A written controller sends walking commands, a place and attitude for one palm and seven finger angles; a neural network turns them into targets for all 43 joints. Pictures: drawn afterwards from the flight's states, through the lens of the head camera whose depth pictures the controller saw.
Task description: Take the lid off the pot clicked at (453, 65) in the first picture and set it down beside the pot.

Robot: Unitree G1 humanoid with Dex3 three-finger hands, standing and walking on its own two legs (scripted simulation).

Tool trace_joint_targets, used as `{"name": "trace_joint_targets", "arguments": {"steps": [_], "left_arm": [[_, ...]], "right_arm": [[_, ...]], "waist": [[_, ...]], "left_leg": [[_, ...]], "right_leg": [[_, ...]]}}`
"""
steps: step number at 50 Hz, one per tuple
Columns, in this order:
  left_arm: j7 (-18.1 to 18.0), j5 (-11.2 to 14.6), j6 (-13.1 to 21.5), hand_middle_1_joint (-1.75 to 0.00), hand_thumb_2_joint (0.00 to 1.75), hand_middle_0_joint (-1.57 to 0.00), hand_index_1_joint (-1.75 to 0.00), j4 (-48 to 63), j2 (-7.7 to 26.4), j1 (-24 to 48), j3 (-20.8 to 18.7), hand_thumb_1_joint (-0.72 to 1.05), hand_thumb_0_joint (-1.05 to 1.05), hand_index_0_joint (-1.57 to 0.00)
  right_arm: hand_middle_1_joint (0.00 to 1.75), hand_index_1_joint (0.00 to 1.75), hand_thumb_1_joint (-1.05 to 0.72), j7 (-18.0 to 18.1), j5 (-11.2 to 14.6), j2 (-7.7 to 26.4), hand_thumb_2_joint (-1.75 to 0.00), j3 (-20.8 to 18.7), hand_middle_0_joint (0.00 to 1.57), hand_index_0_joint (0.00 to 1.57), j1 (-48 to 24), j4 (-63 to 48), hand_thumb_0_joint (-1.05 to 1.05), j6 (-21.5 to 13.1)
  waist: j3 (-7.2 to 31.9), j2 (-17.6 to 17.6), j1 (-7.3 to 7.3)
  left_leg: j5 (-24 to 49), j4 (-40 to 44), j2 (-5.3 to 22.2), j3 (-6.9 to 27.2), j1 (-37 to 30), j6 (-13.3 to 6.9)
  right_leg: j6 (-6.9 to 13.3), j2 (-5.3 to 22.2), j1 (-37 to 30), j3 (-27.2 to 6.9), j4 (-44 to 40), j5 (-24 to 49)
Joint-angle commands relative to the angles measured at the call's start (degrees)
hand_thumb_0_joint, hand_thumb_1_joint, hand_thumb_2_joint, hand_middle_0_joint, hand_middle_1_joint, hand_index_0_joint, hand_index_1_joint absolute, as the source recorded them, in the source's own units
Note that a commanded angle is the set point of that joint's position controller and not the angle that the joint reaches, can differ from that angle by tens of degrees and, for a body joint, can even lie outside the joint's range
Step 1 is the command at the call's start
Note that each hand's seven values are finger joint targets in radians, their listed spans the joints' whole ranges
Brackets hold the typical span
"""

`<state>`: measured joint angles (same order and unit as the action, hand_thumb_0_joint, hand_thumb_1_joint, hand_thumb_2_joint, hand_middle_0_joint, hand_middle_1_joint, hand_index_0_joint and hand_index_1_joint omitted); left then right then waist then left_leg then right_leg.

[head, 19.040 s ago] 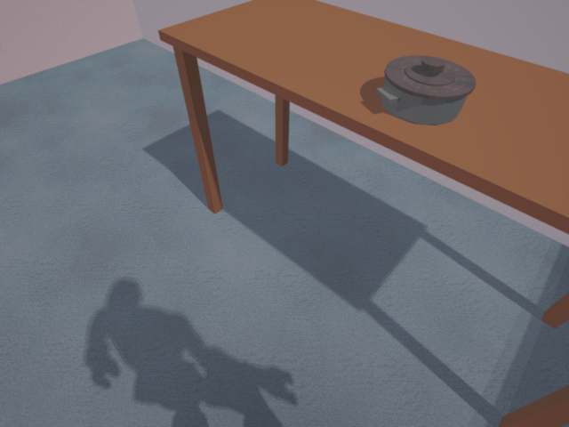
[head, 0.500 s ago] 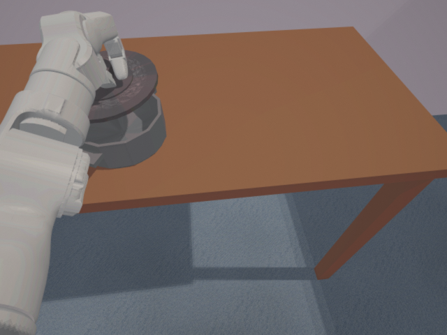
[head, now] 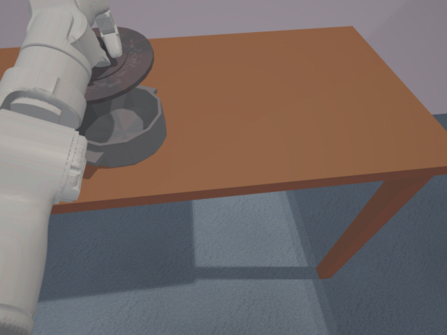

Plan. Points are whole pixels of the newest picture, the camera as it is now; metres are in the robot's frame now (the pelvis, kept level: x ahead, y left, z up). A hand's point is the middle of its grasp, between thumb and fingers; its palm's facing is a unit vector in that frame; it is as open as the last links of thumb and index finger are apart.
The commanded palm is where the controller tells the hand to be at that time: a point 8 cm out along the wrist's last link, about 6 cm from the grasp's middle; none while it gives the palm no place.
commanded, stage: lift the lid straight up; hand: left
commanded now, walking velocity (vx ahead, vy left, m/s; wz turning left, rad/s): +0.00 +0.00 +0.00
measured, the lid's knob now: (90, 49) +0.53 +0.18 +0.25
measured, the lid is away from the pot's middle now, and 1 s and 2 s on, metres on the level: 0.01 0.03 0.16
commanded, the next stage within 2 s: move the lid sideways beside the pot in 0.70 s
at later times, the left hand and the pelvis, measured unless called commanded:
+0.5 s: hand (77, 18) +0.50 +0.17 +0.31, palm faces -0.18 -0.15 -0.97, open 4.4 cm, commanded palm +0.50 +0.17 +0.37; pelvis +0.00 +0.00 +0.00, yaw +0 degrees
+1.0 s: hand (74, 18) +0.51 +0.17 +0.31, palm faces -0.18 -0.13 -0.98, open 4.4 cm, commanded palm +0.50 +0.19 +0.37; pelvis +0.01 +0.00 +0.00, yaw +0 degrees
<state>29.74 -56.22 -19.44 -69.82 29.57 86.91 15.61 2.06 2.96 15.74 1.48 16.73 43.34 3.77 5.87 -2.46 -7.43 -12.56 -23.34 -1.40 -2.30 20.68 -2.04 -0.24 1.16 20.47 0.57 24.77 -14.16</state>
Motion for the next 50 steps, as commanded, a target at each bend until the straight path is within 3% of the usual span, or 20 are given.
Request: {"name": "trace_joint_targets", "arguments": {"steps": [1,3,9,12,13,16,19,22,23,24,26,28,31,35,38,40,44,46,48,50], "left_arm": [[-2.8,-2.28,-0.49,-1.12,0.92,-0.77,-1.2,11.98,14.19,37.73,-2.88,0.62,0.0,-1.14],[-2.83,-0.8,-0.66,-1.12,0.92,-0.77,-1.2,13.12,10.79,38.12,-0.77,0.62,0.0,-1.14],[-2.55,-2.42,-2.28,-1.12,0.92,-0.77,-1.2,8.82,11.19,37.45,-0.84,0.62,0.0,-1.14],[-2.87,-2.65,-2.13,-1.12,0.92,-0.77,-1.2,10.53,12.95,40.38,-1.72,0.62,0.0,-1.14],[-3.02,-1.45,-1.87,-1.12,0.92,-0.77,-1.2,12.35,11.46,40.78,-0.95,0.62,0.0,-1.14],[-3.16,-3.08,-2.17,-1.12,0.92,-0.77,-1.2,11.0,13.55,43.68,-1.65,0.62,0.0,-1.14],[-3.33,-3.17,-1.76,-1.12,0.92,-0.77,-1.2,12.86,13.35,44.74,-1.64,0.62,0.0,-1.14],[-3.09,-3.68,-3.22,-1.12,0.92,-0.77,-1.2,7.15,12.05,42.75,-0.94,0.62,0.0,-1.14],[-3.21,-2.46,-3.28,-1.12,0.92,-0.77,-1.2,8.35,10.67,42.08,-0.4,0.62,0.0,-1.14],[-3.18,-3.83,-3.35,-1.12,0.92,-0.77,-1.2,8.86,14.25,43.06,-2.28,0.62,0.0,-1.14],[-3.07,-4.29,-3.86,-1.12,0.92,-0.77,-1.2,7.62,14.99,42.85,-2.7,0.62,0.0,-1.14],[-3.04,-2.97,-4.3,-1.12,0.92,-0.77,-1.2,7.35,10.39,40.81,-0.3,0.62,0.0,-1.14],[-2.8,-4.29,-4.88,-1.12,0.92,-0.77,-1.2,7.12,12.22,40.79,-1.09,0.62,0.0,-1.14],[-2.78,-3.71,-4.14,-1.12,0.92,-0.77,-1.2,11.46,9.51,44.23,0.56,0.62,0.0,-1.14],[-2.81,-2.32,-3.46,-1.12,0.92,-0.77,-1.2,14.58,9.9,44.21,0.15,0.62,0.0,-1.14],[-2.65,-3.54,-2.9,-1.12,0.92,-0.77,-1.2,16.38,11.6,46.58,-0.76,0.62,0.0,-1.14],[-2.65,-6.12,-0.92,-1.12,0.92,-0.77,-1.2,13.34,18.01,39.24,-4.22,0.62,0.0,-1.14],[-2.29,-6.09,-1.96,-1.12,0.92,-0.77,-1.2,7.9,19.3,36.28,-4.39,0.62,0.0,-1.14],[-2.32,-4.72,-2.36,-1.12,0.92,-0.77,-1.2,7.62,17.45,35.83,-2.96,0.62,0.0,-1.14],[-2.51,-5.89,-1.38,-1.12,0.92,-0.77,-1.2,13.18,19.21,39.98,-3.6,0.62,0.0,-1.14]], "right_arm": [[0.3,0.3,-0.9,1.03,-0.06,8.5,-0.9,-2.41,0.2,0.2,0.89,-4.97,0.0,-1.92],[0.3,0.3,-0.9,0.83,0.37,8.7,-0.9,-2.6,0.2,0.2,0.88,-5.03,0.0,-2.15],[0.3,0.3,-0.9,0.6,0.42,8.79,-0.9,-2.23,0.2,0.2,1.07,-4.25,0.0,-1.88],[0.3,0.3,-0.9,0.86,0.22,8.85,-0.9,-2.21,0.2,0.2,0.68,-4.51,0.0,-2.49],[0.3,0.3,-0.9,0.96,0.28,9.22,-0.9,-2.31,0.2,0.2,0.74,-4.62,0.0,-2.62],[0.3,0.3,-0.9,1.1,0.4,8.84,-0.9,-2.05,0.2,0.2,0.82,-4.29,0.0,-2.96],[0.3,0.3,-0.9,0.94,0.16,8.57,-0.9,-2.18,0.2,0.2,1.01,-4.42,0.0,-3.88],[0.3,0.3,-0.9,0.98,0.51,8.86,-0.9,-2.06,0.2,0.2,1.42,-3.52,0.0,-3.58],[0.3,0.3,-0.9,1.02,0.47,9.41,-0.9,-2.22,0.2,0.2,1.54,-3.54,0.0,-3.55],[0.3,0.3,-0.9,0.83,0.21,9.1,-0.9,-2.04,0.2,0.2,1.42,-3.65,0.0,-3.58],[0.3,0.3,-0.9,0.99,0.08,9.17,-0.9,-1.89,0.2,0.2,0.98,-3.69,0.0,-3.33],[0.3,0.3,-0.9,0.85,0.5,9.37,-0.9,-2.13,0.2,0.2,1.07,-3.76,0.0,-3.08],[0.3,0.3,-0.9,0.61,0.25,9.3,-0.9,-2.05,0.2,0.2,0.77,-3.78,0.0,-2.63],[0.3,0.3,-0.9,0.54,0.38,8.7,-0.9,-2.05,0.2,0.2,0.06,-4.35,0.0,-3.09],[0.3,0.3,-0.9,0.58,0.33,8.88,-0.9,-2.32,0.2,0.2,0.25,-4.41,0.0,-3.64],[0.3,0.3,-0.9,0.4,0.14,8.28,-0.9,-2.28,0.2,0.2,0.07,-4.66,0.0,-4.12],[0.3,0.3,-0.9,1.0,-0.12,8.87,-0.9,-2.19,0.2,0.2,0.08,-4.73,0.0,-1.97],[0.3,0.3,-0.9,1.35,0.22,9.14,-0.9,-1.76,0.2,0.2,-0.74,-4.72,0.0,-0.5],[0.3,0.3,-0.9,1.36,0.57,9.74,-0.9,-1.81,0.2,0.2,-1.45,-5.05,0.0,0.21],[0.3,0.3,-0.9,1.13,0.3,9.1,-0.9,-1.85,0.2,0.2,-1.81,-6.15,0.0,0.27]], "waist": [[25.86,3.28,-0.42],[24.53,0.19,-0.67],[20.74,2.69,-0.92],[23.12,2.84,-0.81],[23.88,0.54,-0.91],[24.94,2.21,-1.14],[28.47,-0.09,-0.56],[23.05,1.89,-1.35],[22.74,-0.27,-1.35],[25.04,1.88,-0.62],[25.02,3.24,-0.74],[23.69,0.96,-1.1],[23.64,3.36,-0.97],[26.35,0.01,-1.12],[28.4,-1.61,-0.88],[31.16,-1.89,-0.44],[27.87,3.67,0.31],[22.18,6.49,-0.01],[19.26,4.04,-0.09],[25.16,1.49,0.47]], "left_leg": [[25.86,-2.37,-2.01,2.43,-16.16,-2.55],[27.5,-2.2,-1.54,2.68,-17.7,-2.14],[23.99,-1.16,-1.44,2.94,-16.0,-1.96],[22.57,-0.99,-1.64,2.95,-16.53,-2.18],[25.1,-1.18,-1.43,3.02,-17.93,-1.91],[22.2,-0.67,-1.66,3.02,-17.05,-2.04],[27.86,-1.89,-1.43,3.42,-19.97,-1.73],[24.33,-0.87,-1.33,3.23,-17.48,-1.77],[27.13,-1.08,-1.25,3.05,-18.45,-1.48],[27.3,-1.15,-1.38,3.28,-17.83,-1.5],[26.99,-1.33,-1.59,2.79,-16.39,-1.95],[29.91,-1.54,-1.23,2.74,-17.64,-1.73],[27.95,-1.54,-1.16,2.8,-16.88,-1.98],[31.72,-2.4,-1.1,3.36,-20.29,-1.8],[34.93,-2.89,-0.87,3.71,-22.82,-1.47],[36.23,-3.32,-1.03,4.04,-23.56,-1.42],[32.41,-2.75,-1.47,2.8,-17.35,-1.62],[25.34,-1.44,-1.79,1.75,-12.01,-1.93],[24.36,-0.94,-1.69,1.43,-11.39,-1.68],[28.71,-1.82,-1.33,1.95,-14.44,-1.73]], "right_leg": [[1.48,-2.81,-6.74,-0.52,-0.78,23.52],[1.8,-2.64,-4.92,-0.15,-1.34,23.15],[1.66,-2.96,-3.07,0.08,-2.17,19.43],[1.63,-2.87,-4.28,-0.13,-2.15,19.24],[1.92,-2.69,-4.01,0.06,-2.32,20.61],[1.61,-2.78,-4.42,-0.19,-2.37,19.04],[1.53,-2.79,-4.53,-0.45,-1.76,21.02],[1.57,-2.95,-2.43,0.03,-2.8,18.67],[1.86,-2.72,-2.39,0.26,-2.97,20.53],[1.55,-2.79,-4.22,-0.13,-2.4,20.66],[1.47,-2.7,-5.37,-0.23,-2.14,22.28],[1.71,-2.48,-3.97,-0.05,-2.59,23.52],[1.31,-2.7,-3.86,-0.03,-2.53,21.91],[1.27,-2.69,-2.8,-0.01,-2.23,22.63],[1.44,-2.67,-3.38,0.01,-2.14,23.73],[1.26,-2.79,-3.83,-0.27,-1.39,23.71],[1.4,-2.69,-7.03,-0.49,-1.07,24.78],[1.41,-2.45,-7.22,-0.15,-1.39,23.18],[1.81,-2.11,-6.15,0.05,-1.91,22.86],[1.67,-2.17,-7.14,-0.57,-0.91,23.84]]}}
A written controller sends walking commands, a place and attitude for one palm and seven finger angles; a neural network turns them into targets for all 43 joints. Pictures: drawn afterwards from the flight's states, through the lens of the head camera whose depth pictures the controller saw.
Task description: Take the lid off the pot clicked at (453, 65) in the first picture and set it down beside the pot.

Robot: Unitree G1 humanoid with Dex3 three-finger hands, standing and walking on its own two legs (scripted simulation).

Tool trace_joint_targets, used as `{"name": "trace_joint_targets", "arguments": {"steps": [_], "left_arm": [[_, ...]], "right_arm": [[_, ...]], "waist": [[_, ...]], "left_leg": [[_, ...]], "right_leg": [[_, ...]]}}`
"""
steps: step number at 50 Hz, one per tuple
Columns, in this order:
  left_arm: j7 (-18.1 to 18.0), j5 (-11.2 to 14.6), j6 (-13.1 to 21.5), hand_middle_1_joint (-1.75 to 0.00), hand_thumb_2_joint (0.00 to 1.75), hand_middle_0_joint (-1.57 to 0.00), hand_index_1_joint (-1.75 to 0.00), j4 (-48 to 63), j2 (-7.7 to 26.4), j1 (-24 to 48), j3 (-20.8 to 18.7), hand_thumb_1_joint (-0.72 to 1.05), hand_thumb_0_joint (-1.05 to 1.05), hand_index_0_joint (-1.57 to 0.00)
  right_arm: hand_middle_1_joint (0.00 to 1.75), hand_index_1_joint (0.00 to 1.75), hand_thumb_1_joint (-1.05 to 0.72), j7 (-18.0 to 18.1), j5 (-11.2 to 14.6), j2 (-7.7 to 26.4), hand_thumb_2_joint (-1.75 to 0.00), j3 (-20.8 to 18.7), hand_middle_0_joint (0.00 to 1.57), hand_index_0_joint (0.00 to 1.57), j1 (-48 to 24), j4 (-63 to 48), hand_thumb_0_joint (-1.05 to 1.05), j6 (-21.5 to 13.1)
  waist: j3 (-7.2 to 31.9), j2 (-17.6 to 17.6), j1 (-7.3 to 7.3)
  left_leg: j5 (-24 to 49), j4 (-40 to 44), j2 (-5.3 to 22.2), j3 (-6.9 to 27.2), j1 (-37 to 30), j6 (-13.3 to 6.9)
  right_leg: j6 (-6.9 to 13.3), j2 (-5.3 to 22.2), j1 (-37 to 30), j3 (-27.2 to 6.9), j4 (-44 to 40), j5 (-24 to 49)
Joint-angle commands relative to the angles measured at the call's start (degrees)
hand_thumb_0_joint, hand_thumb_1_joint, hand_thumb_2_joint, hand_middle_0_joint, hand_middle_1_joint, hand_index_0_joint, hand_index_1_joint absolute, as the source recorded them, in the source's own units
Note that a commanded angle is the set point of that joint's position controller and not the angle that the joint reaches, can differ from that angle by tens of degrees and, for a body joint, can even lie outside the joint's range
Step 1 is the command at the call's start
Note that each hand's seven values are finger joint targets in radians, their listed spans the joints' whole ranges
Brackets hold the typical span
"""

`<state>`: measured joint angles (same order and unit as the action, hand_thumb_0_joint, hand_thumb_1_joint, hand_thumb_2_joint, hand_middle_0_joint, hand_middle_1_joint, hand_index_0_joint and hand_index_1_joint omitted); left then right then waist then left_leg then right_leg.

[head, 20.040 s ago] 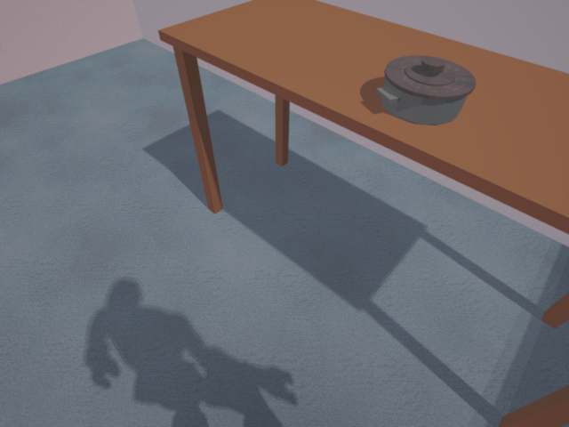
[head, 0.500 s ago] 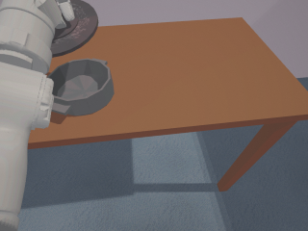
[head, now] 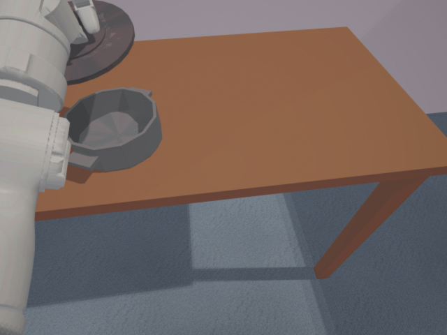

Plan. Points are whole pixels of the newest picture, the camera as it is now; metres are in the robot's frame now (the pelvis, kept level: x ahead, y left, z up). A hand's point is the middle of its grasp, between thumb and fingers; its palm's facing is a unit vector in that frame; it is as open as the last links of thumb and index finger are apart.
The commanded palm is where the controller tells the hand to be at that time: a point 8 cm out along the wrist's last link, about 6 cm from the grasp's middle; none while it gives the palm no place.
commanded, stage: move the lid sideways beside the pot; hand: left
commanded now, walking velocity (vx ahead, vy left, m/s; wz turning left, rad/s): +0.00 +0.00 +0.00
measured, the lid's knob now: (64, 24) +0.53 +0.20 +0.29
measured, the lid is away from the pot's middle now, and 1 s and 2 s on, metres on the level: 0.03 0.16 0.25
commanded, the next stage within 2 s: none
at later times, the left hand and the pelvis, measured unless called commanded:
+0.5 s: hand (19, 29) +0.48 +0.24 +0.30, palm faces -0.17 -0.11 -0.98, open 4.4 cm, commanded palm +0.49 +0.25 +0.37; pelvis -0.01 +0.00 +0.00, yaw +0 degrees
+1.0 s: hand out of the picture +0.48 +0.32 +0.29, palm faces -0.19 -0.14 -0.97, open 4.4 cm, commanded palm +0.49 +0.31 +0.37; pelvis +0.00 +0.01 +0.00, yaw +0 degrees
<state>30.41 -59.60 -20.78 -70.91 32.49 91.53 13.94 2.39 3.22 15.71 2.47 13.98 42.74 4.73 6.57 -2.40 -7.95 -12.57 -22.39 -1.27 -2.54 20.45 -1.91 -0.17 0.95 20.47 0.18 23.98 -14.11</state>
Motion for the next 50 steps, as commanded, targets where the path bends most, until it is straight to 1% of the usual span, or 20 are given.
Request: {"name": "trace_joint_targets", "arguments": {"steps": [1,3,7,9,13,14,16,18,21,23,26,28,31,33,36,38,41,43,49,50], "left_arm": [[-3.26,-2.63,0.59,-1.12,0.92,-0.77,-1.2,16.62,16.43,36.45,-1.87,0.62,0.0,-1.14],[-3.16,-1.55,1.4,-1.12,0.92,-0.77,-1.2,17.91,12.86,35.21,0.18,0.62,0.0,-1.14],[-2.46,-2.04,1.64,-1.12,0.92,-0.77,-1.2,16.95,15.05,34.46,-0.76,0.62,0.0,-1.14],[-2.3,-1.58,1.92,-1.12,0.92,-0.77,-1.2,17.87,15.8,34.37,-1.3,0.62,0.0,-1.14],[-1.86,-0.24,1.88,-1.12,0.92,-0.77,-1.2,16.81,12.49,32.93,1.2,0.62,0.0,-1.14],[-1.94,-1.22,2.3,-1.12,0.92,-0.77,-1.2,18.65,14.94,34.51,-0.13,0.62,0.0,-1.14],[-2.04,-1.9,2.21,-1.12,0.92,-0.77,-1.2,15.47,16.86,32.37,-1.27,0.62,0.0,-1.14],[-1.96,-0.86,2.48,-1.12,0.92,-0.77,-1.2,16.68,14.97,31.86,0.15,0.62,0.0,-1.14],[-2.14,-2.66,2.87,-1.12,0.92,-0.77,-1.2,14.22,22.17,30.98,-3.96,0.62,0.0,-1.14],[-2.0,-1.54,3.15,-1.12,0.92,-0.77,-1.2,14.63,19.21,30.72,-1.6,0.62,0.0,-1.14],[-2.31,-3.02,3.79,-1.12,0.92,-0.77,-1.2,14.41,24.91,31.51,-4.58,0.62,0.0,-1.14],[-2.05,-2.18,4.12,-1.12,0.92,-0.77,-1.2,13.31,22.71,29.83,-2.52,0.62,0.0,-1.14],[-2.12,-2.64,4.56,-1.12,0.92,-0.77,-1.2,14.05,23.89,31.4,-2.7,0.62,0.0,-1.14],[-1.87,-1.65,4.92,-1.12,0.92,-0.77,-1.2,16.32,20.74,32.05,-0.6,0.62,0.0,-1.14],[-1.97,-2.55,5.58,-1.12,0.92,-0.77,-1.2,17.15,24.84,32.65,-3.37,0.62,0.0,-1.14],[-1.54,-1.43,5.75,-1.12,0.92,-0.77,-1.2,16.35,20.94,29.9,-0.95,0.62,0.0,-1.14],[-1.43,-2.66,5.75,-1.12,0.92,-0.77,-1.2,12.95,25.74,28.24,-3.68,0.62,0.0,-1.14],[-1.24,-1.46,6.35,-1.12,0.92,-0.77,-1.2,15.93,23.62,29.56,-1.77,0.62,0.0,-1.14],[-1.36,-2.99,7.35,-1.12,0.92,-0.77,-1.2,15.45,29.62,30.26,-5.56,0.62,0.0,-1.14],[-1.34,-3.21,7.47,-1.12,0.92,-0.77,-1.2,15.27,28.73,31.17,-4.51,0.62,0.0,-1.14]], "right_arm": [[0.3,0.3,-0.9,0.67,0.0,8.85,-0.9,-2.99,0.2,0.2,1.01,-5.94,0.0,-0.8],[0.3,0.3,-0.9,0.71,0.3,8.72,-0.9,-3.35,0.2,0.2,1.5,-6.22,0.0,-0.91],[0.3,0.3,-0.9,0.61,0.46,8.68,-0.9,-3.49,0.2,0.2,1.91,-5.78,0.0,-0.89],[0.3,0.3,-0.9,0.58,0.58,8.73,-0.9,-3.52,0.2,0.2,2.0,-5.62,0.0,-0.9],[0.3,0.3,-0.9,0.64,1.08,9.25,-0.9,-3.46,0.2,0.2,1.96,-4.95,0.0,-0.7],[0.3,0.3,-0.9,0.41,0.89,8.96,-0.9,-3.41,0.2,0.2,1.96,-5.1,0.0,-0.87],[0.3,0.3,-0.9,0.65,0.75,9.09,-0.9,-3.17,0.2,0.2,1.77,-4.77,0.0,-0.39],[0.3,0.3,-0.9,0.7,1.04,9.33,-0.9,-3.27,0.2,0.2,1.63,-5.06,0.0,-0.28],[0.3,0.3,-0.9,1.29,0.69,9.29,-0.9,-2.82,0.2,0.2,1.37,-5.0,0.0,0.45],[0.3,0.3,-0.9,1.4,1.06,9.39,-0.9,-3.02,0.2,0.2,1.05,-5.46,0.0,0.38],[0.3,0.3,-0.9,1.8,0.87,9.44,-0.9,-2.83,0.2,0.2,1.24,-5.37,0.0,0.74],[0.3,0.3,-0.9,1.98,1.25,9.61,-0.9,-2.85,0.2,0.2,1.39,-5.44,0.0,0.63],[0.3,0.3,-0.9,1.93,1.4,9.64,-0.9,-2.83,0.2,0.2,1.96,-4.89,0.0,0.71],[0.3,0.3,-0.9,1.77,1.75,9.58,-0.9,-3.05,0.2,0.2,1.96,-5.17,0.0,0.08],[0.3,0.3,-0.9,1.71,1.38,9.78,-0.9,-3.18,0.2,0.2,3.32,-4.39,0.0,-0.12],[0.3,0.3,-0.9,1.59,1.65,9.87,-0.9,-3.34,0.2,0.2,3.95,-4.35,0.0,-0.4],[0.3,0.3,-0.9,1.84,1.58,10.18,-0.9,-3.1,0.2,0.2,4.13,-3.5,0.0,0.25],[0.3,0.3,-0.9,1.76,1.87,10.46,-0.9,-3.19,0.2,0.2,3.95,-4.0,0.0,0.19],[0.3,0.3,-0.9,1.81,1.46,10.55,-0.9,-3.18,0.2,0.2,5.46,-3.37,0.0,0.32],[0.3,0.3,-0.9,1.82,1.56,10.45,-0.9,-3.2,0.2,0.2,5.11,-3.62,0.0,0.33]], "waist": [[27.79,0.18,1.07],[28.05,-1.82,0.43],[26.69,0.98,0.25],[27.24,-0.27,0.44],[22.38,-1.35,-0.35],[24.85,-1.76,0.24],[23.22,-0.6,0.23],[22.48,-2.49,0.08],[23.48,2.22,0.64],[22.1,0.66,0.3],[23.92,0.88,0.72],[22.17,0.17,0.25],[22.33,-2.0,0.18],[23.18,-4.66,-0.05],[24.73,-5.26,0.16],[23.57,-7.19,-0.06],[21.81,-2.09,-0.19],[22.82,-5.04,-0.15],[25.53,-5.18,0.12],[25.32,-6.5,-0.03]], "left_leg": [[31.51,-3.63,-1.31,2.49,-16.66,-1.83],[36.14,-4.7,-0.78,2.81,-19.62,-1.58],[31.57,-4.48,-1.19,2.91,-18.77,-2.18],[32.31,-4.49,-1.18,2.94,-19.28,-1.97],[31.02,-3.86,-1.02,3.09,-18.74,-1.68],[30.24,-3.84,-1.16,3.31,-19.18,-1.62],[27.94,-3.59,-1.42,3.07,-16.97,-1.89],[28.87,-3.57,-1.27,2.85,-17.48,-1.7],[24.19,-3.14,-1.62,2.18,-13.4,-2.28],[24.43,-3.16,-1.46,1.88,-13.71,-2.2],[22.61,-3.11,-1.42,1.85,-13.02,-2.44],[23.52,-3.24,-1.21,1.63,-12.72,-2.3],[23.98,-3.12,-0.73,2.11,-14.12,-2.18],[28.56,-3.89,-0.39,2.39,-17.64,-1.89],[30.38,-4.29,-0.32,3.06,-18.68,-1.73],[35.71,-5.08,-0.04,3.26,-20.88,-1.14],[28.25,-4.03,-0.19,2.72,-16.43,-1.79],[32.26,-4.23,-0.04,2.84,-18.13,-1.23],[35.94,-5.47,0.31,3.28,-19.73,-0.94],[36.75,-5.58,0.41,3.25,-19.92,-0.99]], "right_leg": [[1.48,-2.11,-7.44,-0.33,0.27,24.61],[1.54,-2.14,-5.71,-0.05,-0.08,25.63],[1.19,-2.58,-5.07,-0.02,-0.63,22.61],[1.2,-2.47,-5.19,-0.12,-0.54,23.07],[1.62,-2.48,-2.95,0.71,-1.66,21.79],[1.4,-2.65,-3.66,0.44,-1.29,20.81],[1.58,-2.62,-4.36,0.51,-1.33,20.56],[1.85,-2.38,-3.92,0.72,-1.65,21.12],[1.46,-2.2,-7.74,0.26,-1.04,21.25],[1.59,-1.97,-6.67,0.38,-1.49,21.46],[1.38,-2.03,-8.02,-0.1,-1.24,20.36],[1.49,-1.86,-7.25,0.24,-1.59,21.05],[1.36,-2.17,-5.57,0.44,-1.9,19.06],[1.47,-2.29,-3.79,0.61,-2.23,19.62],[1.35,-2.72,-3.85,0.69,-2.13,19.48],[1.53,-2.85,-1.81,1.31,-2.42,20.67],[1.1,-2.83,-3.53,1.18,-2.56,18.61],[1.45,-2.58,-3.1,1.43,-2.48,20.32],[0.91,-3.08,-3.03,1.29,-2.19,20.45],[1.05,-3.0,-2.3,1.39,-2.03,20.5]]}}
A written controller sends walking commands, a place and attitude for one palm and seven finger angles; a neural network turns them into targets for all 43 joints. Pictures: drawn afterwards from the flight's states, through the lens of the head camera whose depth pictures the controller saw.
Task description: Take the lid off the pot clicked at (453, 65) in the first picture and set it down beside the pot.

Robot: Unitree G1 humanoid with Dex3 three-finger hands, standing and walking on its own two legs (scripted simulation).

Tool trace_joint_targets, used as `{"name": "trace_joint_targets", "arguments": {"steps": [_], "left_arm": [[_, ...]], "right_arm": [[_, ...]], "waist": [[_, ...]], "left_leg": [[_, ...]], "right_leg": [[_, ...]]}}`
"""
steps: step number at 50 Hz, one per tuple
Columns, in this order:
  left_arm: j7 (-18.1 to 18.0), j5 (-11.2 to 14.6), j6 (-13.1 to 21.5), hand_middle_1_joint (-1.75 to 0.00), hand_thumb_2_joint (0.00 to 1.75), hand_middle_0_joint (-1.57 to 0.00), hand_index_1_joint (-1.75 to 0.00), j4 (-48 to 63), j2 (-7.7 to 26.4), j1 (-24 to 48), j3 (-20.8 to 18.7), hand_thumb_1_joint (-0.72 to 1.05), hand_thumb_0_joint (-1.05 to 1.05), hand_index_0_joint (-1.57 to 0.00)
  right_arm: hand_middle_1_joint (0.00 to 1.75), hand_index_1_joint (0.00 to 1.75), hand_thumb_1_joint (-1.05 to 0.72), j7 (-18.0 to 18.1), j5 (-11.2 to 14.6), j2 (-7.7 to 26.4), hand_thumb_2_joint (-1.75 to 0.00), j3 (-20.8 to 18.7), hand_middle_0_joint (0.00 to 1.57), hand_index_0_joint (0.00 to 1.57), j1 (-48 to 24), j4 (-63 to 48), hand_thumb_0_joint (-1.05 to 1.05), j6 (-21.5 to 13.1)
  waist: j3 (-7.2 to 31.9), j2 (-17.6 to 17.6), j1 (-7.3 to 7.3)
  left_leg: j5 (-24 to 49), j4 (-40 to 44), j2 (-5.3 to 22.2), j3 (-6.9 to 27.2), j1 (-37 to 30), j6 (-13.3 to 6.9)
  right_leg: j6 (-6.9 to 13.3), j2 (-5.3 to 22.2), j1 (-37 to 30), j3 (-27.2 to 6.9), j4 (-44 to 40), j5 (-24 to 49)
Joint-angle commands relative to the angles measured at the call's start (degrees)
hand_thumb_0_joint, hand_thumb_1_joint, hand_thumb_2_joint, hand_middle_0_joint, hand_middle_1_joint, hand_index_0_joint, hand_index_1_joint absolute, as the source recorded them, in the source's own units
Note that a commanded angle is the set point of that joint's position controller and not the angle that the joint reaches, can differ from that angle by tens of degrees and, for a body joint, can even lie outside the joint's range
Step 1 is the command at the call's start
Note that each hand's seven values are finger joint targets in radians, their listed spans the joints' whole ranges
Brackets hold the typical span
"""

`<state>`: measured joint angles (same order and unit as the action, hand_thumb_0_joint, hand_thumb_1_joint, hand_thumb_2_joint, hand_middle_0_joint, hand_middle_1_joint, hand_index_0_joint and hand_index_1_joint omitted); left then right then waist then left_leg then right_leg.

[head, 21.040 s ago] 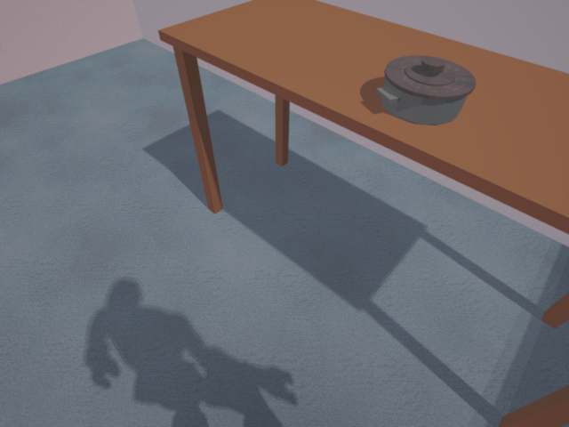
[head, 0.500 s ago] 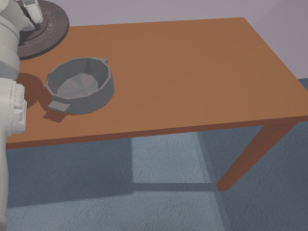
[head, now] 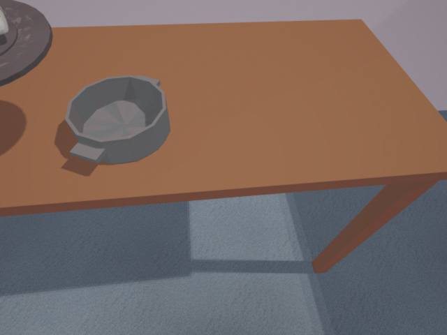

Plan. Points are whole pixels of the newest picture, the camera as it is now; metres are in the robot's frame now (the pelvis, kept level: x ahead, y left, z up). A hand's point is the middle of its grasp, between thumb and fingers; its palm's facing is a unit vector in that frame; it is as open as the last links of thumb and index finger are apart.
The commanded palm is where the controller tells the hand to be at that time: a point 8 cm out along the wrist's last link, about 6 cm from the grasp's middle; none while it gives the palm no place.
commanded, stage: move the lid sideways beside the pot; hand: left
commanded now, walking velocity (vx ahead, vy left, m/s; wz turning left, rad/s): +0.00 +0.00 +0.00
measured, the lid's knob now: out of the picture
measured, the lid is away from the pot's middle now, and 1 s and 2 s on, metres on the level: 0.16 0.25 0.23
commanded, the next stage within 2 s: lower the lid onto the table in 1.08 s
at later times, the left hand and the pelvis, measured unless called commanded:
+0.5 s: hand out of the picture +0.46 +0.35 +0.29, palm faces -0.17 -0.18 -0.97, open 4.3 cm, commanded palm +0.48 +0.36 +0.37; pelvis +0.00 +0.00 +0.00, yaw +0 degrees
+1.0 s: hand out of the picture +0.45 +0.38 +0.29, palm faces -0.19 -0.20 -0.96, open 4.4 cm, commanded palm +0.50 +0.38 +0.37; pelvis +0.00 +0.00 +0.00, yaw +0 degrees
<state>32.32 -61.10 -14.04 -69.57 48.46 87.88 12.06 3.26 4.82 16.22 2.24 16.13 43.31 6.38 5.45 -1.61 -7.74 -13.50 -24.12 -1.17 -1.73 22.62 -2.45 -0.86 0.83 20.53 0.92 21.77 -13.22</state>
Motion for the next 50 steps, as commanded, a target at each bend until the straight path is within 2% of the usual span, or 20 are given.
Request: {"name": "trace_joint_targets", "arguments": {"steps": [1,3,5,8,9,10,13,14,18,20,23,24,27,28,31,33,36,43,45,50], "left_arm": [[-3.36,-1.85,0.76,-1.12,0.92,-0.77,-1.2,12.38,13.44,33.44,-3.25,0.62,0.0,-1.14],[-3.03,-1.22,1.14,-1.12,0.92,-0.77,-1.2,10.47,12.74,30.8,-2.25,0.62,0.0,-1.14],[-3.36,-2.38,1.78,-1.12,0.92,-0.77,-1.2,13.84,17.69,34.02,-5.3,0.62,0.0,-1.14],[-2.94,-1.32,1.85,-1.12,0.92,-0.77,-1.2,11.74,12.88,32.3,-1.69,0.62,0.0,-1.14],[-3.2,-2.26,2.15,-1.12,0.92,-0.77,-1.2,13.98,18.42,33.55,-5.95,0.62,0.0,-1.14],[-3.34,-2.97,2.44,-1.12,0.92,-0.77,-1.2,13.58,20.08,33.33,-6.74,0.62,0.0,-1.14],[-2.68,-1.65,2.32,-1.12,0.92,-0.77,-1.2,11.68,14.55,30.98,-2.44,0.62,0.0,-1.14],[-2.78,-2.13,2.22,-1.12,0.92,-0.77,-1.2,12.97,17.38,32.39,-4.81,0.62,0.0,-1.14],[-2.61,-2.26,2.41,-1.12,0.92,-0.77,-1.2,8.18,18.34,26.73,-4.61,0.62,0.0,-1.14],[-2.78,-2.55,2.29,-1.12,0.92,-0.77,-1.2,12.64,19.68,32.06,-4.92,0.62,0.0,-1.14],[-2.38,-2.13,2.53,-1.12,0.92,-0.77,-1.2,11.5,19.19,29.8,-4.35,0.62,0.0,-1.14],[-2.61,-2.82,2.5,-1.12,0.92,-0.77,-1.2,12.36,22.68,30.86,-6.69,0.62,0.0,-1.14],[-2.35,-2.58,2.03,-1.12,0.92,-0.77,-1.2,6.68,19.97,28.03,-3.67,0.62,0.0,-1.14],[-1.94,-1.75,2.35,-1.12,0.92,-0.77,-1.2,8.0,18.93,27.69,-2.48,0.62,0.0,-1.14],[-2.61,-3.0,2.4,-1.12,0.92,-0.77,-1.2,12.37,23.96,32.85,-5.65,0.62,0.0,-1.14],[-2.07,-2.08,2.53,-1.12,0.92,-0.77,-1.2,11.66,20.28,31.65,-2.9,0.62,0.0,-1.14],[-2.32,-3.16,2.27,-1.12,0.92,-0.77,-1.2,7.1,24.46,29.13,-4.96,0.62,0.0,-1.14],[-1.62,-1.58,2.0,-1.12,0.92,-0.77,-1.2,9.03,18.97,29.88,-0.87,0.62,0.0,-1.14],[-1.99,-2.69,1.74,-1.12,0.92,-0.77,-1.2,9.78,21.66,32.32,-2.63,0.62,0.0,-1.14],[-1.75,-2.32,1.61,-1.12,0.92,-0.77,-1.2,6.14,18.81,29.83,-0.71,0.62,0.0,-1.14]], "right_arm": [[0.3,0.3,-0.9,1.06,-0.09,9.88,-0.9,-2.97,0.2,0.2,3.29,-4.12,0.0,-1.24],[0.3,0.3,-0.9,1.14,0.25,10.22,-0.9,-2.76,0.2,0.2,3.53,-4.23,0.0,-0.99],[0.3,0.3,-0.9,1.06,-0.07,10.26,-0.9,-2.83,0.2,0.2,3.18,-4.53,0.0,-0.57],[0.3,0.3,-0.9,0.93,0.4,10.12,-0.9,-2.86,0.2,0.2,3.98,-4.56,0.0,-0.54],[0.3,0.3,-0.9,0.71,-0.14,10.43,-0.9,-2.99,0.2,0.2,4.29,-4.38,0.0,-0.32],[0.3,0.3,-0.9,0.8,-0.28,10.33,-0.9,-2.98,0.2,0.2,3.99,-4.77,0.0,-0.19],[0.3,0.3,-0.9,0.83,0.44,10.06,-0.9,-2.88,0.2,0.2,4.61,-4.93,0.0,-0.03],[0.3,0.3,-0.9,0.56,0.13,10.42,-0.9,-3.02,0.2,0.2,4.6,-4.44,0.0,0.25],[0.3,0.3,-0.9,0.93,0.44,10.45,-0.9,-2.62,0.2,0.2,4.93,-4.75,0.0,0.57],[0.3,0.3,-0.9,0.81,0.35,10.58,-0.9,-2.73,0.2,0.2,4.07,-4.93,0.0,0.85],[0.3,0.3,-0.9,1.12,0.54,10.54,-0.9,-2.57,0.2,0.2,5.07,-4.78,0.0,0.48],[0.3,0.3,-0.9,1.07,0.27,10.74,-0.9,-2.52,0.2,0.2,4.57,-4.62,0.0,0.68],[0.3,0.3,-0.9,1.57,0.7,10.58,-0.9,-2.08,0.2,0.2,4.59,-4.4,0.0,0.58],[0.3,0.3,-0.9,1.54,1.1,10.75,-0.9,-1.9,0.2,0.2,4.43,-4.58,0.0,0.62],[0.3,0.3,-0.9,1.72,0.7,10.96,-0.9,-1.92,0.2,0.2,4.14,-4.72,0.0,0.42],[0.3,0.3,-0.9,1.94,1.06,10.72,-0.9,-1.9,0.2,0.2,4.91,-4.59,0.0,-0.31],[0.3,0.3,-0.9,2.2,0.92,11.17,-0.9,-1.3,0.2,0.2,4.94,-4.11,0.0,-0.19],[0.3,0.3,-0.9,2.38,1.47,11.41,-0.9,-1.47,0.2,0.2,5.53,-3.75,0.0,-0.97],[0.3,0.3,-0.9,2.46,1.2,11.51,-0.9,-1.64,0.2,0.2,5.87,-3.37,0.0,-1.23],[0.3,0.3,-0.9,2.49,1.39,11.44,-0.9,-1.52,0.2,0.2,6.54,-2.7,0.0,-1.64]], "waist": [[25.93,-6.25,-0.31],[23.42,-7.02,-0.33],[27.31,-7.35,0.22],[24.81,-9.73,-0.28],[27.95,-8.46,0.38],[28.49,-9.34,0.5],[25.63,-9.59,-0.18],[26.62,-9.31,0.13],[22.35,-6.88,-0.03],[25.26,-8.75,0.07],[24.45,-9.02,-0.03],[25.88,-8.38,0.25],[20.49,-5.98,-0.54],[20.04,-7.75,-0.32],[24.05,-10.37,0.15],[23.51,-11.56,-0.17],[20.55,-7.85,-0.19],[20.59,-10.25,-0.54],[22.85,-10.44,-0.52],[20.24,-9.27,-1.0]], "left_leg": [[36.45,-3.92,0.16,2.32,-21.58,-0.67],[36.73,-3.64,0.36,1.77,-20.45,-0.27],[38.64,-4.25,0.49,1.93,-20.92,-0.47],[42.03,-4.58,0.95,2.22,-22.35,0.33],[42.54,-5.16,1.08,2.42,-22.94,-0.05],[43.93,-5.82,0.82,2.21,-22.6,-0.36],[44.48,-5.31,1.23,2.13,-22.82,0.24],[44.58,-5.54,1.51,2.65,-23.35,0.26],[39.82,-5.2,0.9,1.45,-19.14,-0.43],[38.85,-5.0,1.12,1.86,-20.51,-0.61],[40.74,-5.32,1.13,1.63,-21.1,-0.52],[38.64,-5.45,1.07,1.57,-20.58,-0.89],[30.63,-4.2,0.88,0.81,-16.36,-1.34],[32.0,-3.71,1.03,0.72,-16.73,-0.96],[32.93,-4.26,0.84,1.25,-18.85,-1.18],[36.04,-4.48,1.22,1.46,-21.15,-0.75],[28.38,-3.79,0.91,0.8,-16.22,-1.27],[31.27,-3.35,1.49,1.36,-19.84,-0.7],[31.81,-3.96,1.37,1.68,-20.78,-0.79],[30.08,-3.81,1.27,1.26,-18.92,-0.7]], "right_leg": [[1.62,-3.03,-2.53,0.64,0.13,19.19],[1.85,-2.83,-2.47,0.89,-0.24,19.76],[1.59,-2.74,-3.93,0.4,0.7,20.99],[1.79,-2.91,-1.5,1.02,0.07,20.47],[1.36,-3.0,-3.14,0.5,0.63,21.05],[1.51,-2.99,-3.48,0.31,1.24,22.32],[1.58,-2.96,-1.64,1.03,0.34,21.44],[1.28,-3.05,-1.49,0.98,0.68,20.55],[1.49,-3.02,-2.48,0.92,0.18,20.71],[1.32,-2.8,-2.57,0.68,0.5,19.69],[1.44,-2.93,-2.58,0.89,-0.08,20.8],[1.08,-2.86,-3.7,0.39,0.41,20.41],[1.04,-2.78,-2.82,0.73,-0.4,17.47],[1.37,-2.53,-3.03,0.86,-0.88,18.02],[1.36,-2.7,-3.53,0.56,-0.25,17.81],[1.45,-2.87,-1.91,0.96,-1.01,17.87],[1.09,-2.84,-3.03,0.7,-0.86,15.85],[1.37,-2.9,-0.44,1.42,-1.92,15.07],[1.1,-3.08,-0.79,1.16,-1.4,15.34],[0.99,-3.13,0.35,1.4,-1.62,14.91]]}}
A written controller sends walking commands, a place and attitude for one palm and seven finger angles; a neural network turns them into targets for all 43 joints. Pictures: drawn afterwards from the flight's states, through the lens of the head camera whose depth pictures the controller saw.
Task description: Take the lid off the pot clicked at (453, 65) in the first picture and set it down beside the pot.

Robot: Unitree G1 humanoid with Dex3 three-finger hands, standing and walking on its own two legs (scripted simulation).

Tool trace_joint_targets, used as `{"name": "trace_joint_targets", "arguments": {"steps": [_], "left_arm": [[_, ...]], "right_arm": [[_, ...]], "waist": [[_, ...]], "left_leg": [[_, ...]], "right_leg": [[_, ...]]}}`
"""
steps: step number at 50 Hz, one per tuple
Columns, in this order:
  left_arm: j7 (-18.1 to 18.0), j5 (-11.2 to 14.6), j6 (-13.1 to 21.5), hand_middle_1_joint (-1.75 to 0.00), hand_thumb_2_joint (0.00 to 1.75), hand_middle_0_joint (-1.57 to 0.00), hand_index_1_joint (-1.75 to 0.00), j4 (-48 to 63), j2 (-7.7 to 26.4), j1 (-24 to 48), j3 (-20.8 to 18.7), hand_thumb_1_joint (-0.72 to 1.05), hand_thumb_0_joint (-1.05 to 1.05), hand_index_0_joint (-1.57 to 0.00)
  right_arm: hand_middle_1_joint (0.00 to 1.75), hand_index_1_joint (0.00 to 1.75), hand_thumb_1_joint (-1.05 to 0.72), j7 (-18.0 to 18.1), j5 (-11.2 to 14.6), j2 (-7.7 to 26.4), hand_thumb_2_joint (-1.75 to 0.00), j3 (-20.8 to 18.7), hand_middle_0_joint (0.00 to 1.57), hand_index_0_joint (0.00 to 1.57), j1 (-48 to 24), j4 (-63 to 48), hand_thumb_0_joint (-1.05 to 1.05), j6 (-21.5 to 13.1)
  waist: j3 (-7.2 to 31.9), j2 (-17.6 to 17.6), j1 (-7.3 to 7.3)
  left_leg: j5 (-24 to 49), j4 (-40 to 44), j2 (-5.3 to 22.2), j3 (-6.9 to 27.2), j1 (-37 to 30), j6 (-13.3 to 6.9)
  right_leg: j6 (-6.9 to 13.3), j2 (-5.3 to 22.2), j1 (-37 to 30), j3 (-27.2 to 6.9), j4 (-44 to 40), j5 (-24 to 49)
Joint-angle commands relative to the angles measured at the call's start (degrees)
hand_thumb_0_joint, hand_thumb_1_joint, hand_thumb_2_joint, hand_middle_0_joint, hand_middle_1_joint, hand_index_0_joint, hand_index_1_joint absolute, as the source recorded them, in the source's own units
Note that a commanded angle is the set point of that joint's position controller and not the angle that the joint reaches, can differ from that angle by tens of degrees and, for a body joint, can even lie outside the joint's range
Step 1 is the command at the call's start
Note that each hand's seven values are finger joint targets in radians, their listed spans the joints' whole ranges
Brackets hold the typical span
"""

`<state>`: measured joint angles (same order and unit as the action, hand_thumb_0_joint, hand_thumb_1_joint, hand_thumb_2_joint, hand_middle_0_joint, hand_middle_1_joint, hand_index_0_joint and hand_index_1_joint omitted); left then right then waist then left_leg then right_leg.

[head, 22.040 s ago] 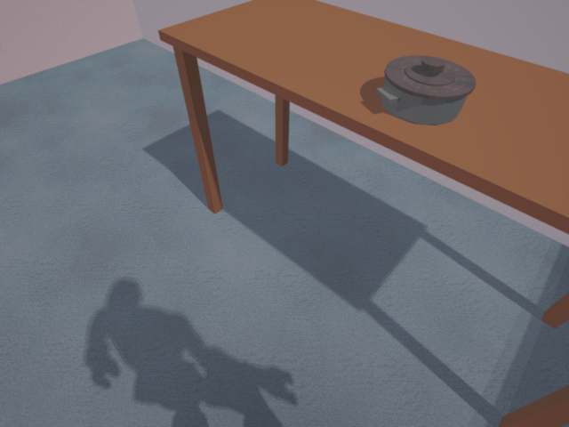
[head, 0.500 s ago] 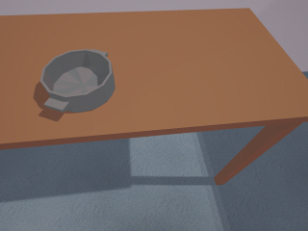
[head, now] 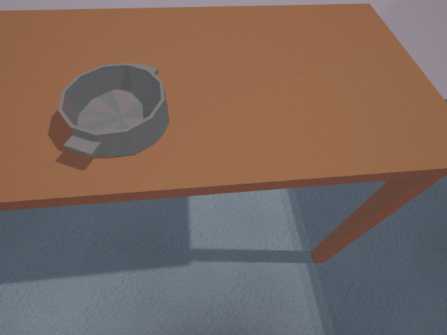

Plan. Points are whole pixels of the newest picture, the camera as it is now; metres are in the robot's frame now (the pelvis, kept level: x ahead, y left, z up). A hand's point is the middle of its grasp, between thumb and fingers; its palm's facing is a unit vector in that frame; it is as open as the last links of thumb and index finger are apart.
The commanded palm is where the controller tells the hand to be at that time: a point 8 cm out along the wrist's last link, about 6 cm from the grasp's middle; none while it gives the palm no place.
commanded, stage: move the lid sideways beside the pot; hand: left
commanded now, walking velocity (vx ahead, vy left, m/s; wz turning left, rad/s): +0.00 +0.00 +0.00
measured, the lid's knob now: out of the picture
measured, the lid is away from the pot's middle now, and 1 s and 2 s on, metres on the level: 0.25 0.23 0.25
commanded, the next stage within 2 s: lower the lid onto the table in 0.08 s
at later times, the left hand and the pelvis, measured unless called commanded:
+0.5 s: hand out of the picture +0.48 +0.37 +0.28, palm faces -0.17 -0.29 -0.94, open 4.3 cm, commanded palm +0.50 +0.38 +0.34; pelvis +0.01 +0.00 +0.00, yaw +0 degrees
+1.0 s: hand out of the picture +0.47 +0.38 +0.23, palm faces -0.26 -0.30 -0.92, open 4.3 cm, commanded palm +0.51 +0.38 +0.31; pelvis +0.00 +0.00 +0.00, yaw +0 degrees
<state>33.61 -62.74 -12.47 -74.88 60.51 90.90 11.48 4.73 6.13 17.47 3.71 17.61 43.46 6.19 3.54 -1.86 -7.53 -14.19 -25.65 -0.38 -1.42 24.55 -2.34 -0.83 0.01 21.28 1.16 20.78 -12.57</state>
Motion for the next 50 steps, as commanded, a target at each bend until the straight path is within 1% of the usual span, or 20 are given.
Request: {"name": "trace_joint_targets", "arguments": {"steps": [1,6,8,9,12,14,18,19,23,24,27,28,31,36,38,42,43,47,48,50], "left_arm": [[-3.14,-0.85,0.18,-1.12,0.92,-0.77,-1.2,13.51,8.45,28.43,-1.26,0.62,0.0,-1.14],[-3.55,-1.8,0.72,-1.12,0.92,-0.77,-1.2,17.09,12.64,32.48,-4.11,0.62,0.0,-1.14],[-3.19,-1.45,1.01,-1.12,0.92,-0.77,-1.2,14.63,11.71,28.91,-3.65,0.62,0.0,-1.14],[-3.47,-2.26,0.9,-1.12,0.92,-0.77,-1.2,13.89,14.78,28.96,-6.03,0.62,0.0,-1.14],[-2.49,-1.17,-2.29,-1.12,0.92,-0.77,-1.2,4.34,9.09,25.51,-1.58,0.62,0.0,-1.14],[-2.58,-1.15,-2.54,-1.12,0.92,-0.77,-1.2,8.72,10.75,27.68,-3.14,0.62,0.0,-1.14],[-2.54,-0.5,-3.24,-1.12,0.92,-0.77,-1.2,12.95,7.75,31.7,-1.23,0.62,0.0,-1.14],[-3.0,-1.27,-3.54,-1.12,0.92,-0.77,-1.2,15.2,11.29,33.88,-4.06,0.62,0.0,-1.14],[-3.14,-0.88,-3.64,-1.12,0.92,-0.77,-1.2,12.56,8.8,29.05,-3.1,0.62,0.0,-1.14],[-3.47,-1.47,-3.85,-1.12,0.92,-0.77,-1.2,10.25,10.26,27.74,-4.34,0.62,0.0,-1.14],[-3.72,-1.21,-4.25,-1.12,0.92,-0.77,-1.2,6.93,7.9,25.16,-2.27,0.62,0.0,-1.14],[-3.33,-0.48,-3.75,-1.12,0.92,-0.77,-1.2,9.23,6.41,25.12,-1.27,0.62,0.0,-1.14],[-3.99,-1.25,-4.06,-1.12,0.92,-0.77,-1.2,12.09,8.66,29.54,-2.92,0.62,0.0,-1.14],[-4.22,-1.14,-3.2,-1.12,0.92,-0.77,-1.2,10.05,12.75,26.92,-4.89,0.62,0.0,-1.14],[-3.82,0.01,-2.8,-1.12,0.92,-0.77,-1.2,11.07,8.4,26.8,-1.83,0.62,0.0,-1.14],[-4.44,-0.71,-2.8,-1.12,0.92,-0.77,-1.2,6.38,10.93,25.33,-3.28,0.62,0.0,-1.14],[-4.1,0.12,-2.18,-1.12,0.92,-0.77,-1.2,8.05,9.19,24.61,-1.92,0.62,0.0,-1.14],[-4.74,-0.23,-1.91,-1.12,0.92,-0.77,-1.2,8.1,10.38,27.06,-2.65,0.62,0.0,-1.14],[-4.33,0.67,-1.3,-1.12,0.92,-0.77,-1.2,9.36,7.36,26.13,-0.78,0.62,0.0,-1.14],[-4.69,0.12,-1.47,-1.12,0.92,-0.77,-1.2,6.92,9.18,25.92,-2.06,0.62,0.0,-1.14]], "right_arm": [[0.3,0.3,-0.9,1.04,-0.16,10.36,-0.9,-3.01,0.2,0.2,5.08,-2.66,0.0,-1.41],[0.3,0.3,-0.9,1.08,-0.51,10.27,-0.9,-3.22,0.2,0.2,5.57,-3.01,0.0,-1.31],[0.3,0.3,-0.9,0.95,-0.35,10.14,-0.9,-3.16,0.2,0.2,6.55,-3.23,0.0,-1.36],[0.3,0.3,-0.9,0.66,-0.74,10.36,-0.9,-3.16,0.2,0.2,6.35,-2.99,0.0,-0.89],[0.3,0.3,-0.9,-0.08,-0.17,10.16,-0.9,-3.03,0.2,0.2,6.76,-3.05,0.0,-0.76],[0.3,0.3,-0.9,-0.61,-0.36,10.67,-0.9,-3.26,0.2,0.2,6.54,-3.22,0.0,-0.32],[0.3,0.3,-0.9,-0.4,-0.27,10.4,-0.9,-3.63,0.2,0.2,8.18,-3.34,0.0,-1.06],[0.3,0.3,-0.9,-0.61,-0.84,10.76,-0.9,-3.97,0.2,0.2,8.23,-3.07,0.0,-1.07],[0.3,0.3,-0.9,-0.59,-0.71,10.18,-0.9,-4.21,0.2,0.2,10.12,-3.27,0.0,-1.93],[0.3,0.3,-0.9,-0.8,-0.98,10.3,-0.9,-4.14,0.2,0.2,9.81,-2.87,0.0,-1.59],[0.3,0.3,-0.9,-0.81,-0.8,10.17,-0.9,-3.94,0.2,0.2,9.32,-3.1,0.0,-1.27],[0.3,0.3,-0.9,-0.79,-0.52,10.22,-0.9,-3.77,0.2,0.2,9.17,-3.19,0.0,-1.14],[0.3,0.3,-0.9,-0.77,-1.13,10.2,-0.9,-4.13,0.2,0.2,8.64,-3.31,0.0,-1.02],[0.3,0.3,-0.9,-0.05,-0.85,10.26,-0.9,-3.55,0.2,0.2,8.31,-3.55,0.0,-1.02],[0.3,0.3,-0.9,0.07,-0.37,10.12,-0.9,-3.65,0.2,0.2,8.47,-3.81,0.0,-1.33],[0.3,0.3,-0.9,0.35,-0.67,10.46,-0.9,-3.36,0.2,0.2,8.2,-3.09,0.0,-1.45],[0.3,0.3,-0.9,0.52,-0.31,10.44,-0.9,-3.2,0.2,0.2,8.28,-3.4,0.0,-1.63],[0.3,0.3,-0.9,0.73,-0.52,10.62,-0.9,-3.36,0.2,0.2,8.35,-2.86,0.0,-1.73],[0.3,0.3,-0.9,0.88,-0.2,10.47,-0.9,-3.41,0.2,0.2,8.75,-2.91,0.0,-2.09],[0.3,0.3,-0.9,0.93,-0.43,10.73,-0.9,-3.56,0.2,0.2,9.13,-2.23,0.0,-2.1]], "waist": [[23.4,-8.34,-1.03],[28.35,-11.84,-0.37],[27.53,-12.15,-0.28],[27.82,-10.24,-0.03],[20.77,-5.98,-1.46],[23.87,-8.99,-0.69],[27.39,-11.36,-1.21],[30.15,-11.48,-0.85],[30.35,-11.82,-0.97],[29.17,-9.34,-1.01],[24.36,-7.46,-1.69],[24.4,-9.01,-1.27],[26.48,-11.25,-1.53],[25.73,-6.75,-1.4],[25.88,-9.54,-1.44],[22.21,-6.88,-2.03],[22.84,-8.0,-1.75],[23.97,-9.92,-2.16],[24.39,-10.68,-2.09],[23.92,-9.75,-2.57]], "left_leg": [[30.02,-1.99,0.41,1.01,-21.04,-0.89],[38.67,-3.6,0.41,1.21,-23.66,-0.51],[44.23,-4.48,0.65,1.19,-24.36,0.19],[43.32,-4.95,0.66,1.29,-23.34,-0.15],[36.98,-3.99,-0.06,0.22,-17.61,-0.98],[42.54,-4.48,0.36,0.85,-20.53,-0.21],[48.3,-5.16,0.93,1.86,-25.52,0.42],[49.3,-5.91,1.0,2.4,-27.09,0.34],[51.38,-6.47,0.87,2.0,-27.14,0.73],[49.41,-6.78,0.73,2.17,-25.38,0.48],[41.58,-5.82,0.19,1.19,-20.7,-0.35],[43.82,-5.3,0.47,1.15,-21.18,0.17],[42.35,-6.15,0.09,1.56,-22.49,-0.47],[34.24,-5.32,-0.6,0.32,-17.21,-1.63],[35.69,-4.8,-0.14,0.54,-18.91,-1.11],[27.06,-4.66,-0.61,0.23,-15.51,-1.78],[29.07,-4.14,-0.36,0.22,-16.08,-1.46],[28.05,-4.79,-0.42,0.76,-17.04,-1.54],[31.87,-4.7,0.09,0.95,-18.92,-1.05],[29.79,-5.43,0.06,1.06,-18.63,-1.23]], "right_leg": [[0.9,-2.35,-1.58,1.02,-0.56,14.58],[0.92,-2.43,-3.32,0.85,0.58,18.96],[1.0,-2.48,-2.87,1.17,0.67,20.84],[0.56,-2.67,-3.69,0.79,1.21,20.98],[0.35,-2.42,-3.51,1.12,1.0,20.88],[0.48,-2.29,-3.63,1.01,1.41,22.31],[0.73,-2.54,-2.08,1.56,0.92,22.78],[0.32,-2.84,-2.58,1.16,1.54,22.99],[0.61,-2.76,-2.19,1.51,1.68,23.43],[0.25,-2.96,-2.17,1.45,2.24,22.87],[0.4,-2.73,-1.69,1.32,1.72,21.3],[0.79,-2.42,-2.19,1.6,1.51,22.47],[0.67,-2.85,-1.56,1.24,1.88,21.4],[0.32,-2.43,-5.63,0.55,2.16,22.17],[0.74,-2.17,-4.4,0.91,1.78,21.58],[0.42,-2.56,-3.25,0.75,1.53,17.52],[0.78,-2.26,-3.55,0.83,1.4,18.54],[0.6,-2.58,-2.19,0.75,1.7,17.29],[0.86,-2.61,-1.3,1.12,1.59,18.02],[0.41,-2.86,-0.28,0.97,1.73,16.72]]}}
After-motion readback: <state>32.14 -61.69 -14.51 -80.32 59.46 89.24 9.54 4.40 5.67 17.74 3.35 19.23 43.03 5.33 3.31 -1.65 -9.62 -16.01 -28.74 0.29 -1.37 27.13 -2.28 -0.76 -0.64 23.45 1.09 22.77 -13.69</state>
